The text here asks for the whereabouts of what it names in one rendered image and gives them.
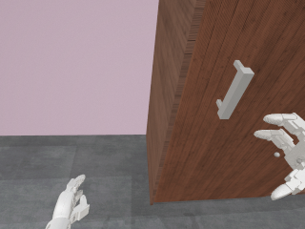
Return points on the left robot forearm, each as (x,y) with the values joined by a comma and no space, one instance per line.
(59,223)

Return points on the handle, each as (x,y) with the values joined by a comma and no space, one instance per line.
(240,83)

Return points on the left robot hand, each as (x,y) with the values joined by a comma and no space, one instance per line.
(65,205)

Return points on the right robot hand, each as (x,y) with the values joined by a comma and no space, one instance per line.
(295,125)

